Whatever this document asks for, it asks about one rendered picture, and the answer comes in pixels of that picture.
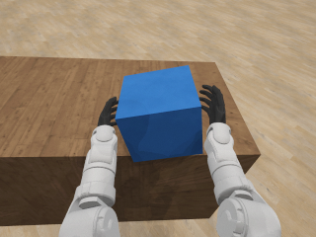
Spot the left robot hand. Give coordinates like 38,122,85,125
97,96,119,126

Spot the pedestal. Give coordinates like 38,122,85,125
0,55,262,227

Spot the left robot forearm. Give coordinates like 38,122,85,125
58,124,118,237

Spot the robot left upper arm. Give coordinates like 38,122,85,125
59,205,120,237

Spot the right robot forearm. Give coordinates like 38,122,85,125
203,122,281,236

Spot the robot right upper arm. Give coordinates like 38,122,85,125
215,197,281,237

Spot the carton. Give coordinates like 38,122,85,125
115,65,203,163

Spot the right robot hand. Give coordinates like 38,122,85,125
199,84,226,125

